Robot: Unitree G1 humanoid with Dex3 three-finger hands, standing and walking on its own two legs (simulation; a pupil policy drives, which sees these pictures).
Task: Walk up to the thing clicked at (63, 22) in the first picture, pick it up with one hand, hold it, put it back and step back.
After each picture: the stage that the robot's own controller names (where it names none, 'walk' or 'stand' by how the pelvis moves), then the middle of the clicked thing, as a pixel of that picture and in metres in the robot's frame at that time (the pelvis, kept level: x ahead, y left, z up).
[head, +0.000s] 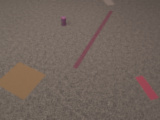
stand; (63, 21) +1.88 +0.26 -0.72
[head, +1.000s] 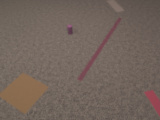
walk; (69, 29) +1.75 +0.30 -0.72
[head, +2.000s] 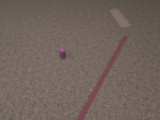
walk; (62, 53) +1.18 +0.27 -0.71
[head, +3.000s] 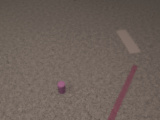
walk; (61, 87) +0.78 +0.21 -0.71
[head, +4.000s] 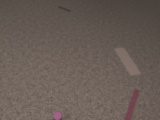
walk; (57, 118) +0.53 +0.13 -0.70
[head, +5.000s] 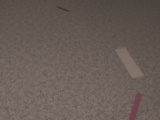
stand; out of the picture +0.44 +0.16 -0.72
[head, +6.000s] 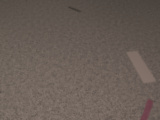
stand; out of the picture +0.41 +0.14 -0.72
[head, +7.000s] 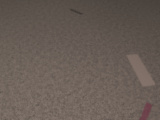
stand; out of the picture +0.41 +0.15 -0.72
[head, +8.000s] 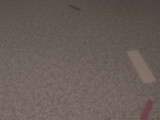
stand; out of the picture +0.38 +0.16 -0.72
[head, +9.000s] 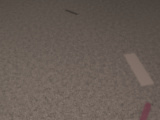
stand; out of the picture +0.37 +0.17 -0.72
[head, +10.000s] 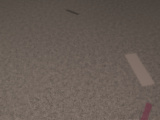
stand; out of the picture +0.37 +0.17 -0.72
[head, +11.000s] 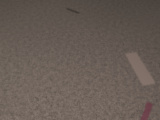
stand; out of the picture +0.37 +0.17 -0.72
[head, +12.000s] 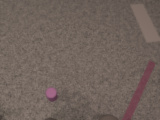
go down; (51, 94) +0.42 +0.15 -0.55
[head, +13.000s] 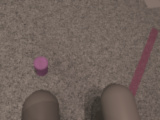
go down; (41, 66) +0.48 +0.14 -0.33
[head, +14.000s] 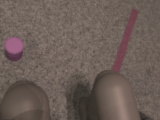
close in; (14, 50) +0.48 +0.17 -0.27
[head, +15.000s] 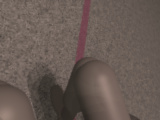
close; out of the picture +0.47 +0.20 -0.24
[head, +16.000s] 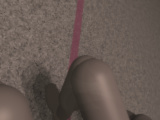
close; out of the picture +0.47 +0.20 -0.24
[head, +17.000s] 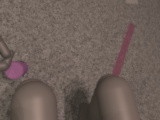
lift; (17, 69) +0.40 +0.18 -0.27
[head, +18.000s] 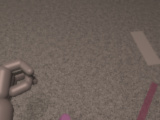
hold; out of the picture +0.38 +0.11 -0.60
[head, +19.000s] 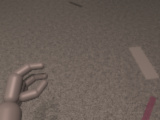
go down; out of the picture +0.35 +0.12 -0.67
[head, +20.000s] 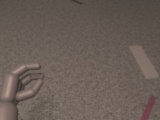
hold; out of the picture +0.35 +0.14 -0.67
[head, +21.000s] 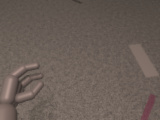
stand; out of the picture +0.35 +0.14 -0.67
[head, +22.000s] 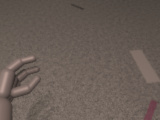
stand; out of the picture +0.35 +0.14 -0.68
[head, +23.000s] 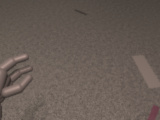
stand; out of the picture +0.35 +0.13 -0.69
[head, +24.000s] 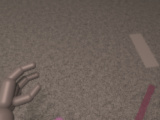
crouch; out of the picture +0.37 +0.13 -0.65
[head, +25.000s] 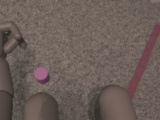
crouch; (42, 75) +0.43 +0.14 -0.37
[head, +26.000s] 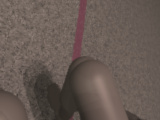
lower; out of the picture +0.42 +0.18 -0.24
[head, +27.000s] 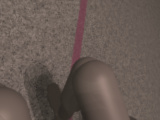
lower; out of the picture +0.42 +0.19 -0.24
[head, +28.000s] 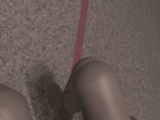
lower; out of the picture +0.42 +0.19 -0.24
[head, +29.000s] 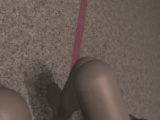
lower; out of the picture +0.42 +0.19 -0.25
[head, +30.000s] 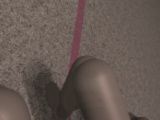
loosen; out of the picture +0.42 +0.18 -0.24
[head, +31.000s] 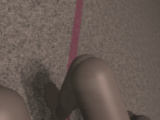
withdraw; out of the picture +0.35 +0.14 -0.26
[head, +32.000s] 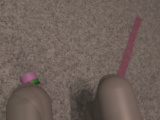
stand; (33, 87) +0.35 +0.12 -0.31
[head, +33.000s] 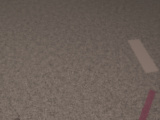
stand; out of the picture +0.27 +0.10 -0.66
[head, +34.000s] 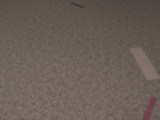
stand; out of the picture +0.29 +0.10 -0.69
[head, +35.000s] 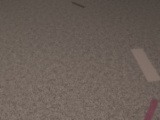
stand; out of the picture +0.27 +0.09 -0.69
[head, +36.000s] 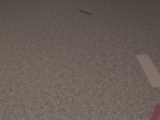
stand; out of the picture +0.29 +0.10 -0.74
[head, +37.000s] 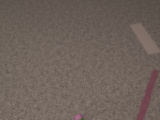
walk; out of the picture +0.36 +0.02 -0.72
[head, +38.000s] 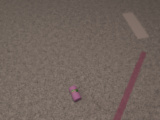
walk; (75, 93) +0.60 +0.06 -0.72
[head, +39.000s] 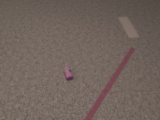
stand; (68, 73) +0.91 +0.11 -0.73
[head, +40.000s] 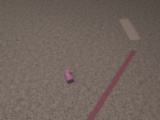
stand; (68, 76) +0.89 +0.11 -0.74
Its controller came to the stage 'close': yes
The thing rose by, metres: 0.01
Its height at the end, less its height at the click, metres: -0.02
